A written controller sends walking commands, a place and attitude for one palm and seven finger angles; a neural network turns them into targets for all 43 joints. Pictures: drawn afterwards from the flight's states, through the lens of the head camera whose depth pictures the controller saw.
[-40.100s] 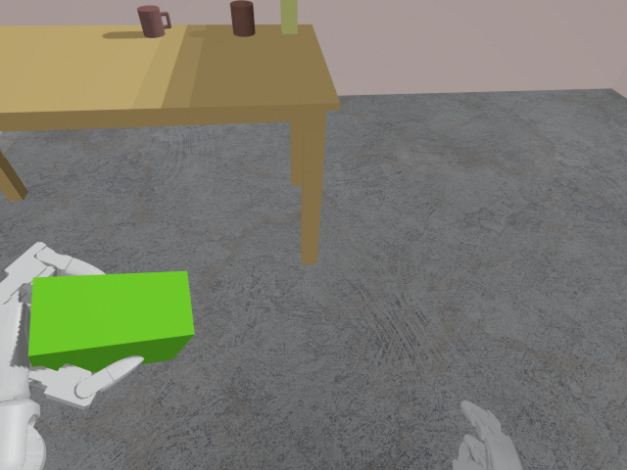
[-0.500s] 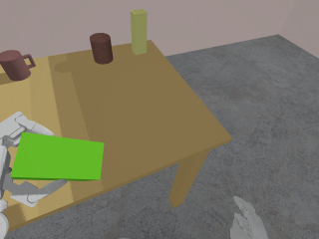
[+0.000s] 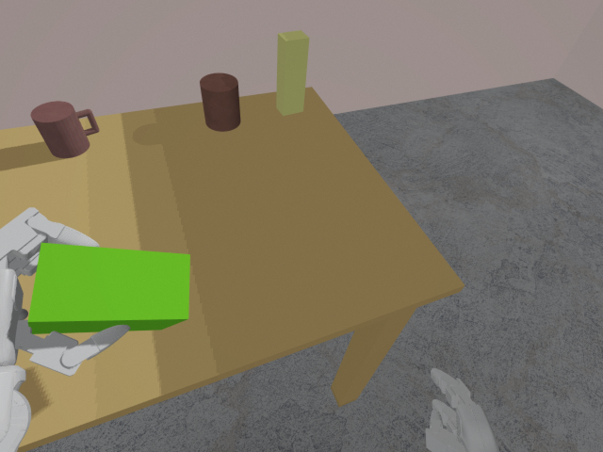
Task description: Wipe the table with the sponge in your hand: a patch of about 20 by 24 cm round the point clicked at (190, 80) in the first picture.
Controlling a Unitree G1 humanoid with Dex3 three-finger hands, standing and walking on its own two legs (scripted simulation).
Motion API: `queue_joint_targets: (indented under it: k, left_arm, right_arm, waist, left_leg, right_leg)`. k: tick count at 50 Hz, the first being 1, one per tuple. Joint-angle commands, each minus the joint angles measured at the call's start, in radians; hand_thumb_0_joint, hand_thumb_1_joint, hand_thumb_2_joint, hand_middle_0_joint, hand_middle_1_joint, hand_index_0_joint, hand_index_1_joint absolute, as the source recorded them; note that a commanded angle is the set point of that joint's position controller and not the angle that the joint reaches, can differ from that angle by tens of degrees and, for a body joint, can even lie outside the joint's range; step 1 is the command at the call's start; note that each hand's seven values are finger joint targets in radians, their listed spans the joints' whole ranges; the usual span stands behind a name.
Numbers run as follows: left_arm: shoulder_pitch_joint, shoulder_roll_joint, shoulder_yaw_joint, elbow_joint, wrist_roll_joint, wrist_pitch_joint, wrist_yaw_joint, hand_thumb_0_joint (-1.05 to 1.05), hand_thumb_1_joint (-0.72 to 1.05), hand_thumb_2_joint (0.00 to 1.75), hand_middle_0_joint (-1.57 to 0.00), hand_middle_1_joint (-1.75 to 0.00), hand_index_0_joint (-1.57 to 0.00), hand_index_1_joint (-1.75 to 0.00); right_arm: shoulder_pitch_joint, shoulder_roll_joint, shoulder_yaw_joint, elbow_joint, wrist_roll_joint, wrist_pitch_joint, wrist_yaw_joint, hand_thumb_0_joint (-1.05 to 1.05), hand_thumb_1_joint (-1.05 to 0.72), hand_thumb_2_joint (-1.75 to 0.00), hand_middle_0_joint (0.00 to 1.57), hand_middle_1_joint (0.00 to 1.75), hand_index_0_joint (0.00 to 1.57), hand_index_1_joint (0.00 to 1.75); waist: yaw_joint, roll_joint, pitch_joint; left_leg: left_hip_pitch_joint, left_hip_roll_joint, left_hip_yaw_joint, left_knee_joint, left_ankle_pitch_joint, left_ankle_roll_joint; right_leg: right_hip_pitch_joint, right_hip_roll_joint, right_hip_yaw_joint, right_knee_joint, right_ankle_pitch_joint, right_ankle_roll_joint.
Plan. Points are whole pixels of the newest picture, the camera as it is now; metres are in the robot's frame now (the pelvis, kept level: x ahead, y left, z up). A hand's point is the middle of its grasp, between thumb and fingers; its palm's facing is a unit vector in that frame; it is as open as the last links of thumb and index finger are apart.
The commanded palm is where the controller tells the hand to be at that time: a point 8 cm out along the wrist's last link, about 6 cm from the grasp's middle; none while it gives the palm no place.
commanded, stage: come to a stop and stand still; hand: left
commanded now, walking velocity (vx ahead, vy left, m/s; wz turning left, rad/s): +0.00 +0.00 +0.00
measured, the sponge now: (134, 294) +0.24 +0.21 +0.13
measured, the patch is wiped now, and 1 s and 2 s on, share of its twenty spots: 0.00 0.00 0.00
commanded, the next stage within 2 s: look again from close up in 0.28 s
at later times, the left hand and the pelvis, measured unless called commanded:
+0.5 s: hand (92, 286) +0.23 +0.24 +0.16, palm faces +0.37 -0.85 -0.38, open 10.5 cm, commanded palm +0.17 +0.27 +0.17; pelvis +0.01 -0.01 +0.00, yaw +0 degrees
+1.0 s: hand (75, 257) +0.25 +0.25 +0.18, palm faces +0.37 -0.78 -0.51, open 10.5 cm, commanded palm +0.17 +0.27 +0.18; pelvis +0.00 -0.02 -0.01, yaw +0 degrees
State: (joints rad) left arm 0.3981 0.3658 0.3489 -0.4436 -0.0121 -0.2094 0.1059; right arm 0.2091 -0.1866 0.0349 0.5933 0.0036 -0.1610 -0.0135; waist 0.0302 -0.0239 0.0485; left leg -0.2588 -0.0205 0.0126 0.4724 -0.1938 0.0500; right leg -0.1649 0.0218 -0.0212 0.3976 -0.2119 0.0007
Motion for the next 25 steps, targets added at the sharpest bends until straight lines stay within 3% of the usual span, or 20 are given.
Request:
queue_joint_targets:
  k: [1, 4, 5, 6, 10, 11, 14, 15, 16, 20, 21, 25]
  left_arm:
    - [-0.083, 0.130, 0.069, -0.230, -0.022, -0.060, 0.014, 0.00, 0.10, 1.30, -1.20, -1.60, -1.20, -1.60]
    - [-0.072, 0.164, 0.097, -0.261, -0.027, -0.055, 0.018, 0.00, 0.10, 1.30, -1.20, -1.60, -1.20, -1.60]
    - [-0.065, 0.181, 0.114, -0.270, -0.024, -0.052, 0.024, 0.00, 0.10, 1.30, -1.20, -1.60, -1.20, -1.60]
    - [-0.044, 0.149, 0.089, -0.250, -0.029, -0.052, 0.019, 0.00, 0.10, 1.30, -1.20, -1.60, -1.20, -1.60]
    - [-0.029, 0.191, 0.129, -0.266, -0.033, -0.047, 0.025, 0.00, 0.10, 1.30, -1.20, -1.60, -1.20, -1.60]
    - [-0.014, 0.159, 0.103, -0.249, -0.039, -0.048, 0.019, 0.00, 0.10, 1.30, -1.20, -1.60, -1.20, -1.60]
    - [-0.027, 0.170, 0.108, -0.249, -0.042, -0.042, 0.018, 0.00, 0.10, 1.30, -1.20, -1.60, -1.20, -1.60]
    - [-0.023, 0.181, 0.118, -0.251, -0.039, -0.040, 0.023, 0.00, 0.10, 1.30, -1.20, -1.60, -1.20, -1.60]
    - [-0.018, 0.151, 0.091, -0.235, -0.042, -0.040, 0.019, 0.00, 0.10, 1.30, -1.20, -1.60, -1.20, -1.60]
    - [-0.045, 0.180, 0.108, -0.253, -0.038, -0.034, 0.025, 0.00, 0.10, 1.30, -1.20, -1.60, -1.20, -1.60]
    - [-0.040, 0.141, 0.073, -0.240, -0.041, -0.036, 0.020, 0.00, 0.10, 1.30, -1.20, -1.60, -1.20, -1.60]
    - [-0.047, 0.180, 0.106, -0.253, -0.036, -0.031, 0.026, 0.00, 0.10, 1.30, -1.20, -1.60, -1.20, -1.60]
  right_arm:
    - [-0.083, -0.132, -0.060, -0.151, 0.005, -0.042, -0.018, 0.00, -0.90, -0.90, 0.20, 0.30, 0.20, 0.30]
    - [-0.089, -0.134, -0.066, -0.165, 0.010, -0.031, -0.019, 0.00, -0.90, -0.90, 0.20, 0.30, 0.20, 0.30]
    - [-0.106, -0.132, -0.064, -0.160, 0.015, -0.028, -0.022, 0.00, -0.90, -0.90, 0.20, 0.30, 0.20, 0.30]
    - [-0.096, -0.131, -0.060, -0.163, 0.006, -0.020, -0.021, 0.00, -0.90, -0.90, 0.20, 0.30, 0.20, 0.30]
    - [-0.107, -0.132, -0.063, -0.171, 0.015, -0.011, -0.027, 0.00, -0.90, -0.90, 0.20, 0.30, 0.20, 0.30]
    - [-0.097, -0.133, -0.059, -0.173, 0.008, -0.005, -0.026, 0.00, -0.90, -0.90, 0.20, 0.30, 0.20, 0.30]
    - [-0.095, -0.135, -0.064, -0.181, 0.014, -0.004, -0.029, 0.00, -0.90, -0.90, 0.20, 0.30, 0.20, 0.30]
    - [-0.107, -0.134, -0.063, -0.174, 0.017, -0.005, -0.031, 0.00, -0.90, -0.90, 0.20, 0.30, 0.20, 0.30]
    - [-0.098, -0.135, -0.059, -0.175, 0.009, -0.001, -0.030, 0.00, -0.90, -0.90, 0.20, 0.30, 0.20, 0.30]
    - [-0.111, -0.137, -0.062, -0.169, 0.017, -0.006, -0.034, 0.00, -0.90, -0.90, 0.20, 0.30, 0.20, 0.30]
    - [-0.101, -0.138, -0.059, -0.169, 0.010, -0.003, -0.033, 0.00, -0.90, -0.90, 0.20, 0.30, 0.20, 0.30]
    - [-0.113, -0.137, -0.062, -0.167, 0.017, -0.008, -0.035, 0.00, -0.90, -0.90, 0.20, 0.30, 0.20, 0.30]
  waist:
    - [-0.019, 0.074, -0.168]
    - [-0.015, 0.086, -0.196]
    - [-0.016, 0.117, -0.196]
    - [-0.016, 0.111, -0.184]
    - [-0.016, 0.118, -0.181]
    - [-0.016, 0.098, -0.173]
    - [-0.018, 0.084, -0.167]
    - [-0.019, 0.106, -0.171]
    - [-0.018, 0.097, -0.161]
    - [-0.019, 0.086, -0.169]
    - [-0.019, 0.078, -0.162]
    - [-0.019, 0.097, -0.157]
  left_leg:
    - [0.091, 0.106, -0.109, -0.097, 0.149, -0.025]
    - [0.111, 0.113, -0.110, -0.080, 0.230, -0.030]
    - [0.120, 0.111, -0.106, -0.083, 0.242, -0.035]
    - [0.100, 0.111, -0.106, -0.088, 0.232, -0.028]
    - [0.100, 0.112, -0.109, -0.094, 0.213, -0.036]
    - [0.078, 0.113, -0.114, -0.103, 0.203, -0.030]
    - [0.078, 0.109, -0.111, -0.097, 0.172, -0.030]
    - [0.089, 0.109, -0.109, -0.105, 0.154, -0.031]
    - [0.073, 0.108, -0.111, -0.111, 0.137, -0.025]
    - [0.090, 0.106, -0.115, -0.111, 0.127, -0.029]
    - [0.085, 0.105, -0.117, -0.118, 0.112, -0.023]
    - [0.085, 0.105, -0.118, -0.124, 0.083, -0.026]
  right_leg:
    - [0.043, -0.068, 0.064, -0.043, 0.178, -0.025]
    - [0.066, -0.079, 0.071, -0.035, 0.223, -0.026]
    - [0.057, -0.077, 0.066, -0.030, 0.215, -0.026]
    - [0.063, -0.073, 0.054, -0.037, 0.211, -0.023]
    - [0.061, -0.078, 0.062, -0.039, 0.199, -0.026]
    - [0.070, -0.072, 0.049, -0.045, 0.195, -0.023]
    - [0.068, -0.085, 0.070, -0.057, 0.197, -0.026]
    - [0.057, -0.083, 0.067, -0.057, 0.178, -0.025]
    - [0.062, -0.079, 0.060, -0.065, 0.171, -0.023]
    - [0.053, -0.083, 0.069, -0.064, 0.162, -0.024]
    - [0.053, -0.078, 0.059, -0.069, 0.151, -0.023]
    - [0.045, -0.080, 0.070, -0.070, 0.131, -0.025]
